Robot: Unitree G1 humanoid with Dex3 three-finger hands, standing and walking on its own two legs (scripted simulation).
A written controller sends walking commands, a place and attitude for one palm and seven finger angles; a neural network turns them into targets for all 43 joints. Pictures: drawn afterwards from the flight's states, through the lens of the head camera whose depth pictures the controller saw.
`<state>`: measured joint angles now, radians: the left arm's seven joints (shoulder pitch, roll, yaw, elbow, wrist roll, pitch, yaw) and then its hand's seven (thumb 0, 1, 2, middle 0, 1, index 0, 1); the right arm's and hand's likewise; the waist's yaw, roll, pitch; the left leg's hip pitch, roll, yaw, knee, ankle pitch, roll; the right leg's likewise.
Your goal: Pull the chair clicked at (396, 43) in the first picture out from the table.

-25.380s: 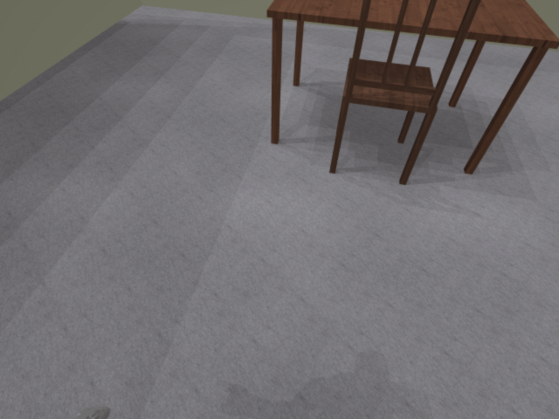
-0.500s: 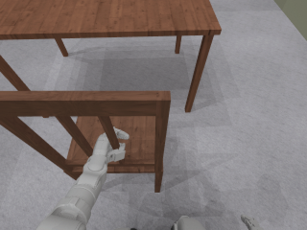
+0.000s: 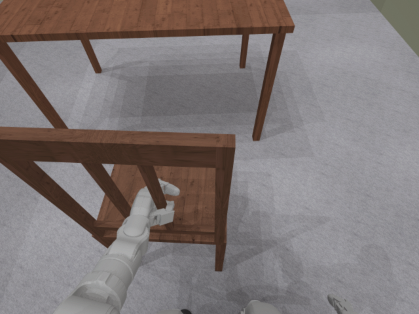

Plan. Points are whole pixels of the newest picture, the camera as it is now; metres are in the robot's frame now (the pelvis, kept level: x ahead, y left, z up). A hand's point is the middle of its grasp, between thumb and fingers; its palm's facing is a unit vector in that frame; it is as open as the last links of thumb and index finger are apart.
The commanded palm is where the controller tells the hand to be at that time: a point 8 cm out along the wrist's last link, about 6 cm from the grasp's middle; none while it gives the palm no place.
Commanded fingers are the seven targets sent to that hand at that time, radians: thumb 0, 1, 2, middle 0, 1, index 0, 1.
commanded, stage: stop walking, hand still on the chair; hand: left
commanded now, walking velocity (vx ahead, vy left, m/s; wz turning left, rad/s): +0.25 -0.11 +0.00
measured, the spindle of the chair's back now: (118, 199) +0.35 +0.22 -0.06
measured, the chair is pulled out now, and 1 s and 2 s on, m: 0.54 0.63 0.63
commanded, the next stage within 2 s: open the thumb and straighten the fingers in 0.84 s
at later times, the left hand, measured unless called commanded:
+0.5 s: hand (171, 253) +0.24 +0.09 -0.07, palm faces -0.11 -0.98 -0.19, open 5.2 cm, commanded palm +0.23 +0.14 -0.05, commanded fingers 0.00 0.90 0.90 -0.50 -1.45 -0.50 -1.45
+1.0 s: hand (171, 253) +0.24 +0.09 -0.07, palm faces -0.11 -0.98 -0.17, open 5.2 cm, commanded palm +0.22 +0.14 -0.05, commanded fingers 0.00 0.42 0.67 -0.50 -1.45 -0.50 -1.45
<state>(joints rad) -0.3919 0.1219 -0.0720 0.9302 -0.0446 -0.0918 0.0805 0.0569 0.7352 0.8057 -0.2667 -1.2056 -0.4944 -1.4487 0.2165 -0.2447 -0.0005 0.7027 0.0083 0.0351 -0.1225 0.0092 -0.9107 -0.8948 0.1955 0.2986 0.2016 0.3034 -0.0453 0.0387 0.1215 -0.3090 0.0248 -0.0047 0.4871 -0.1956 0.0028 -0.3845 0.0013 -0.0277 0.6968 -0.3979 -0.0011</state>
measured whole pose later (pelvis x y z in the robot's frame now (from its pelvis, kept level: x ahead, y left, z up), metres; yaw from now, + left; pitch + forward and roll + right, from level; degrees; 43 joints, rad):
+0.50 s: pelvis -0.01 -0.01 +0.00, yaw +0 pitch -3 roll +0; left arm -0.05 0.09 -0.14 0.77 -0.02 -0.08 0.07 0.05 0.72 0.82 -0.32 -1.31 -0.49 -1.45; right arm 0.23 -0.26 0.02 0.73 0.01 -0.01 -0.14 0.01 -0.91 -0.89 0.20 0.30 0.20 0.30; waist -0.03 0.05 -0.01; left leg -0.23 0.01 0.00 0.47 -0.19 -0.01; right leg -0.19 -0.02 -0.02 0.50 -0.26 0.00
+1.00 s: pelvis +0.01 -0.01 +0.00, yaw +0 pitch +0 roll +1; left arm 0.06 0.11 -0.16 0.60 -0.02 -0.05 0.07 0.05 0.72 0.82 -0.31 -1.33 -0.49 -1.45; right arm 0.19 -0.21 0.05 0.68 0.02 0.00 -0.10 0.01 -0.91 -0.89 0.20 0.30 0.21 0.30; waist -0.03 0.04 -0.02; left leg -0.25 0.01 -0.01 0.45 -0.20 -0.02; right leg -0.21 -0.03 -0.03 0.49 -0.27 0.00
